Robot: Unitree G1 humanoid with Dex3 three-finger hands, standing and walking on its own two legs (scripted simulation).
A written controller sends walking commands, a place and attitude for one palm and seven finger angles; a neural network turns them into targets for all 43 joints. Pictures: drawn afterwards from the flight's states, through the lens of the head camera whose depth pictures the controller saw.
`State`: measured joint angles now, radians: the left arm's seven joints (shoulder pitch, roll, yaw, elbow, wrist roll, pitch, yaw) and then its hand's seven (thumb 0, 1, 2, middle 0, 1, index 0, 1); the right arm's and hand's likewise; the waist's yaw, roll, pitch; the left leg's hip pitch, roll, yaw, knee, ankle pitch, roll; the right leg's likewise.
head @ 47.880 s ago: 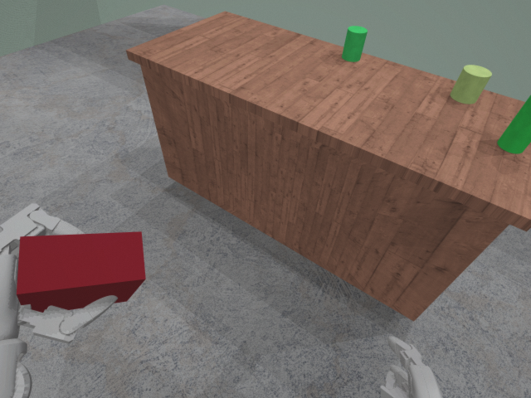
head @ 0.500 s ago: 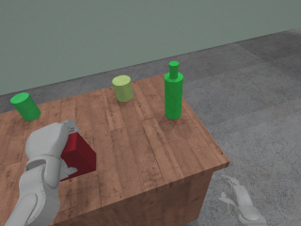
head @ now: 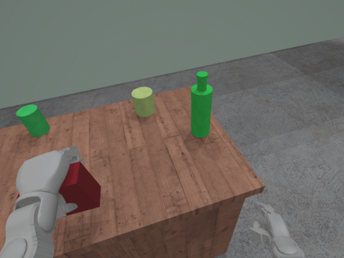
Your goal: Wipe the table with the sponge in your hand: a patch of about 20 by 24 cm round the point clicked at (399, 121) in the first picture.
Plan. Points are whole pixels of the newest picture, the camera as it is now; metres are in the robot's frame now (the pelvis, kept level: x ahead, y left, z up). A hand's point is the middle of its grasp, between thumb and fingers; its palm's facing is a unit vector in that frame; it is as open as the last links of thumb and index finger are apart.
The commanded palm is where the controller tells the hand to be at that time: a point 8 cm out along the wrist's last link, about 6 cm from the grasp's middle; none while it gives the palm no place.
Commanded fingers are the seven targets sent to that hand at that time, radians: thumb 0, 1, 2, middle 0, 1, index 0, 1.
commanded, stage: bring the sponge back beside the body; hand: left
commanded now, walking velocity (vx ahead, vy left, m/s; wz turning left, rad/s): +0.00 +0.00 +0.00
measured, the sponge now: (68, 195) +0.19 +0.28 +0.07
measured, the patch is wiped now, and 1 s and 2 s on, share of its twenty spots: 1.00 1.00 1.00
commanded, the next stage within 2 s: step back with the hand held close in 0.52 s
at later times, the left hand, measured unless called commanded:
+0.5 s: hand (49, 187) +0.18 +0.29 +0.12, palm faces +0.13 -0.14 -0.98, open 9.7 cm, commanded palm +0.14 +0.29 +0.19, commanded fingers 0.00 0.10 1.30 -1.20 -1.60 -1.20 -1.60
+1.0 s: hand (63, 169) +0.20 +0.25 +0.17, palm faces +0.34 -0.84 -0.42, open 9.7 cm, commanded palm +0.15 +0.30 +0.18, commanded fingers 0.00 0.10 1.30 -1.20 -1.60 -1.20 -1.60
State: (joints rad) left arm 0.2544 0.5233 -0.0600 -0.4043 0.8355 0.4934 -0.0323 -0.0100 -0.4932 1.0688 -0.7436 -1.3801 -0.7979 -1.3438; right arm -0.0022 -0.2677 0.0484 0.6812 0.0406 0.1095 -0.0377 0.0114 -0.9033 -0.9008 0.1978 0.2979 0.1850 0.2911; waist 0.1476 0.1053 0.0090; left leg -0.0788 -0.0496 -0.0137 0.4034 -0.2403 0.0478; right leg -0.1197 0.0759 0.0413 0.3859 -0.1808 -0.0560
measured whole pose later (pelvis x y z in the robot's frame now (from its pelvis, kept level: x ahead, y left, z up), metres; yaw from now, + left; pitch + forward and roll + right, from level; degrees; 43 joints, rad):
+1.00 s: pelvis -0.01 +0.01 -0.01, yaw +1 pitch +1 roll +0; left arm 0.50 0.44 0.35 -0.61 -0.08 -0.04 0.11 -0.01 -0.50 1.07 -0.74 -1.39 -0.80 -1.35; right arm 0.23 -0.24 0.02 0.57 0.01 0.06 -0.07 0.01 -0.90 -0.90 0.20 0.30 0.20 0.30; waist -0.01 -0.01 -0.03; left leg -0.29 -0.08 -0.01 0.55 -0.28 0.07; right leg -0.33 0.05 0.04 0.56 -0.24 -0.02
